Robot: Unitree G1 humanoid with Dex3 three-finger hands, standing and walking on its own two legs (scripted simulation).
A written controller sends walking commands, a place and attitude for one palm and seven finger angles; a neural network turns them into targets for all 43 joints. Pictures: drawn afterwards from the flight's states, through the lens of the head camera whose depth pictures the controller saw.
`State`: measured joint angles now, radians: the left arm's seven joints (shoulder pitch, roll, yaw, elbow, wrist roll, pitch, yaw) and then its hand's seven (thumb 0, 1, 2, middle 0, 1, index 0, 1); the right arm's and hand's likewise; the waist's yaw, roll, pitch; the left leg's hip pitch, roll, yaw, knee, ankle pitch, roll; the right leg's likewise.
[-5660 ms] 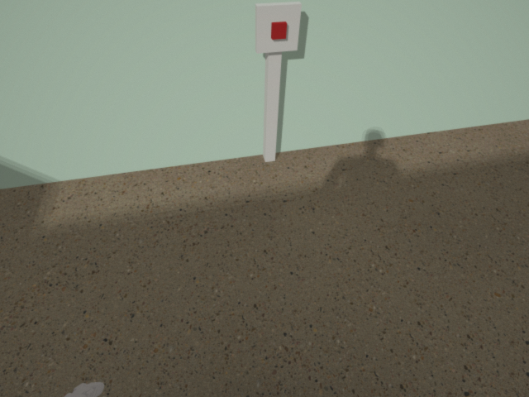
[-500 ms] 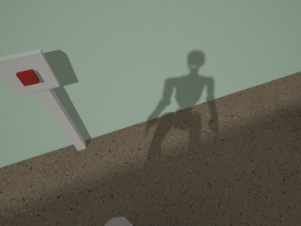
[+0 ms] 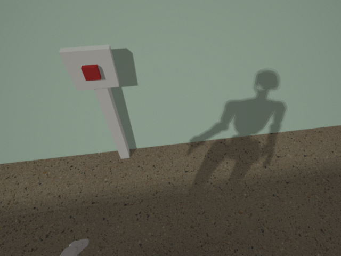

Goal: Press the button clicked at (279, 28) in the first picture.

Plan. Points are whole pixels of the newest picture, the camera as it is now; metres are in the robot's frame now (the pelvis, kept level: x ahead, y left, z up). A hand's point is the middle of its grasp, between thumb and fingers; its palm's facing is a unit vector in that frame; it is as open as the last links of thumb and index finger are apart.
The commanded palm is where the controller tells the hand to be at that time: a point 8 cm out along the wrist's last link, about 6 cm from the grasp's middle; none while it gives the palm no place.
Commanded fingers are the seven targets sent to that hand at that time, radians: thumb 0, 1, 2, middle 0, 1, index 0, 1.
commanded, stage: turn to face it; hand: left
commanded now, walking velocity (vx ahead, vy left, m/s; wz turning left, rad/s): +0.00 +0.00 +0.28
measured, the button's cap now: (91, 72) +0.75 +0.35 -0.03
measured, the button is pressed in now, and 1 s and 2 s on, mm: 0 0 0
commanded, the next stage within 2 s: take the last steps up to it in 0.14 s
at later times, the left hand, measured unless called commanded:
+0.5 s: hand out of the picture -0.05 +0.22 -0.18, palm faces +0.25 -0.94 -0.22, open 7.4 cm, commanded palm none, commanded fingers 0.00 0.90 0.90 -0.20 -0.30 -0.20 -0.30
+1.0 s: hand (103, 232) +0.20 +0.20 -0.16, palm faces +0.21 -0.96 -0.19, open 7.4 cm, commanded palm none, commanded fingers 0.00 0.90 0.90 -0.20 -0.30 -0.20 -0.30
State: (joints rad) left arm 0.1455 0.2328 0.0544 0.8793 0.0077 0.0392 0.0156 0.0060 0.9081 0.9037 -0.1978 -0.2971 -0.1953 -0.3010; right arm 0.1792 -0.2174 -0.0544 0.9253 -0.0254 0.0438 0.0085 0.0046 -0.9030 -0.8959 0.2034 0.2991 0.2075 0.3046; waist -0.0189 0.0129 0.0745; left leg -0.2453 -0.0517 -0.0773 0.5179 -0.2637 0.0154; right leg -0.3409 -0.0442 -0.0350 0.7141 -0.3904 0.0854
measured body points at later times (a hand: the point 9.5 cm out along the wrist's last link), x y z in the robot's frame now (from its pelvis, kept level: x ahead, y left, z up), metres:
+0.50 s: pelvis +0.00 +0.02 +0.00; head +0.01 +0.04 +0.45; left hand -0.07 +0.27 -0.16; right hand +0.10 -0.21 -0.14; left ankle -0.05 +0.13 -0.74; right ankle +0.01 -0.11 -0.72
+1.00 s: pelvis +0.15 +0.02 -0.01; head +0.18 +0.00 +0.44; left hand +0.19 +0.25 -0.15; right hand +0.11 -0.21 -0.17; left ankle +0.00 +0.12 -0.65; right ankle +0.21 -0.06 -0.73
